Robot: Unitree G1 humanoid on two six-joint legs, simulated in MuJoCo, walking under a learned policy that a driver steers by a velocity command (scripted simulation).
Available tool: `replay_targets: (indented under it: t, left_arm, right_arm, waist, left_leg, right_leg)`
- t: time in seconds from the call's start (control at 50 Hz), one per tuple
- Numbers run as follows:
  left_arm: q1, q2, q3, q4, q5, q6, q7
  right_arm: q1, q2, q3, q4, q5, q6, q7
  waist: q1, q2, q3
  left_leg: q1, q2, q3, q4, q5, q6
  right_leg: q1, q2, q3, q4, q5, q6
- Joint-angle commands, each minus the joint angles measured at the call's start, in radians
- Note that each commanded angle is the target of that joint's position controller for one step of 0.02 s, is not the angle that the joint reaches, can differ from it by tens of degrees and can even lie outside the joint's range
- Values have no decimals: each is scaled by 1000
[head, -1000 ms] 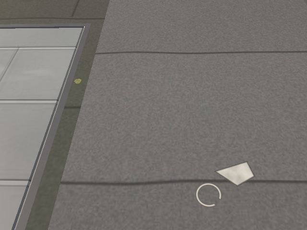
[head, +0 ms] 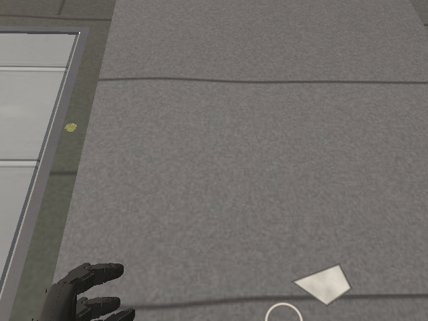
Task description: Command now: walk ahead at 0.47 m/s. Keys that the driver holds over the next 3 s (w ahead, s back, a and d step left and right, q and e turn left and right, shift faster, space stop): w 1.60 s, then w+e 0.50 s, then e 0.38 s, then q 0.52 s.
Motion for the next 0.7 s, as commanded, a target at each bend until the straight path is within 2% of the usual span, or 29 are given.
replay_targets:
  t: [0.02,0.04,0.06,0.08,0.1,0.12,0.14,0.16,0.18,0.2,0.24,0.3,0.36,0.4,0.46,0.5,0.52,0.54,0.56,0.58,0.6,0.62,0.64,0.66,0.68,0.7]
  left_arm:
    - [130,172,65,-24,0,-14,9]
    - [309,211,83,29,1,-7,22]
    - [465,300,104,63,29,-1,32]
    - [482,249,89,84,18,2,27]
    - [400,186,68,84,9,2,28]
    - [317,159,58,75,11,1,31]
    - [256,140,51,77,18,-8,26]
    - [219,115,44,76,28,-18,23]
    - [202,109,43,82,34,-22,20]
    - [202,110,44,91,29,-27,18]
    - [217,131,47,116,23,-37,20]
    - [266,168,54,145,23,-35,37]
    - [319,193,56,166,14,-26,49]
    - [373,210,59,192,6,-20,51]
    - [415,215,61,222,0,-1,53]
    - [415,227,65,230,1,14,57]
    - [402,234,67,229,2,21,58]
    - [382,231,64,226,5,28,59]
    - [389,196,49,216,17,31,60]
    - [480,99,18,187,26,18,56]
    - [503,78,7,204,18,-4,51]
    - [435,185,34,192,-9,-21,44]
    - [358,197,36,170,-22,-31,42]
    - [317,185,35,164,-10,-31,47]
    - [311,181,42,167,3,-22,52]
    - [331,162,41,175,7,-10,52]
  right_arm:
    - [-29,-207,-50,-47,-6,9,-8]
    - [-43,-197,-45,-61,-13,14,-10]
    - [43,-96,-16,-90,-26,4,-1]
    - [95,-38,5,-65,-8,-20,10]
    - [-24,-154,-30,-103,25,-44,18]
    - [-124,-179,-37,-141,45,-57,19]
    - [-166,-158,-36,-150,36,-59,13]
    - [-158,-151,-44,-145,21,-50,7]
    - [-126,-126,-41,-137,14,-37,7]
    - [-108,-103,-38,-134,10,-26,6]
    - [-139,-93,-36,-153,3,-9,2]
    - [-271,-100,-35,-205,-10,-10,2]
    - [-392,-77,-23,-236,-8,-25,14]
    - [-457,-76,-19,-256,1,-28,23]
    - [-518,-98,-21,-293,6,-33,39]
    - [-505,-121,-28,-302,7,-37,49]
    - [-463,-137,-36,-295,7,-40,50]
    - [-355,-165,-53,-265,6,-41,48]
    - [-184,-221,-79,-217,2,-39,40]
    - [-58,-323,-103,-197,-21,-34,34]
    - [-24,-286,-94,-185,-8,-28,39]
    - [-83,-216,-70,-194,-3,-29,41]
    - [-157,-185,-61,-213,-6,-30,38]
    - [-222,-166,-56,-221,-13,-32,40]
    - [-260,-134,-47,-228,-20,-37,42]
    - [-275,-127,-45,-227,-23,-40,44]
  waist:
    - [185,160,-93]
    - [267,149,-202]
    - [251,-45,-381]
    - [223,-205,-512]
    - [229,-137,-326]
    - [199,-85,-176]
    - [158,0,-86]
    - [119,-8,-64]
    - [91,-30,-59]
    - [76,-34,-54]
    - [66,-35,-16]
    - [97,-20,22]
    - [144,-7,28]
    - [173,-7,28]
    - [180,-14,33]
    - [157,-29,15]
    - [128,-43,-11]
    - [65,-40,-74]
    - [-2,-11,-199]
    - [10,185,-360]
    - [7,316,-434]
    - [4,224,-312]
    - [23,164,-202]
    - [52,100,-126]
    - [81,99,-92]
    - [104,110,-85]
  left_leg:
    - [-62,248,-47,294,1131,95]
    - [-209,214,-35,511,1074,67]
    - [-588,93,-9,896,622,20]
    - [-781,-54,-114,1158,-152,-2]
    - [-887,11,-172,1234,-133,18]
    - [-903,62,-135,1208,-47,31]
    - [-873,107,-112,1136,29,28]
    - [-813,142,-115,1076,79,23]
    - [-756,158,-118,1053,101,15]
    - [-733,165,-112,1026,105,6]
    - [-756,180,-96,954,136,-18]
    - [-836,188,-84,762,308,-48]
    - [-785,145,-41,533,475,-49]
    - [-771,125,-31,460,509,-50]
    - [-810,113,-50,387,444,-21]
    - [-780,99,-46,359,359,7]
    - [-714,80,-27,347,320,23]
    - [-566,47,4,321,310,48]
    - [-310,73,-20,345,328,86]
    - [76,320,-405,331,225,216]
    - [189,413,-753,164,92,295]
    - [107,387,-669,141,19,251]
    - [-26,351,-523,129,73,218]
    - [-161,311,-420,97,168,203]
    - [-248,274,-347,67,255,187]
    - [-301,256,-306,38,299,186]
  right_leg:
    - [277,67,-38,-11,-49,-71]
    - [559,23,9,2,-24,-110]
    - [990,-241,382,27,-128,-238]
    - [1091,-395,803,-167,-325,-337]
    - [935,-349,728,-234,-417,-280]
    - [758,-313,567,-266,-369,-242]
    - [595,-271,455,-308,-254,-220]
    - [502,-229,369,-332,-169,-201]
    - [435,-206,323,-362,-142,-200]
    - [393,-198,294,-386,-124,-208]
    - [329,-192,236,-424,-89,-220]
    - [340,-171,177,-445,-59,-212]
    - [357,-139,108,-435,-29,-173]
    - [411,-159,109,-420,-46,-168]
    - [545,-215,130,-358,-26,-152]
    - [613,-245,145,-302,44,-132]
    - [630,-243,139,-247,148,-119]
    - [619,-206,105,-113,302,-97]
    - [521,-148,61,109,298,-66]
    - [161,-18,-5,496,-19,3]
    - [-51,80,96,702,-567,24]
    - [-156,14,164,793,-549,6]
    - [-173,-39,136,779,-463,-9]
    - [-145,-81,115,714,-379,-7]
    - [-92,-114,120,651,-323,-4]
    - [-40,-125,119,625,-288,3]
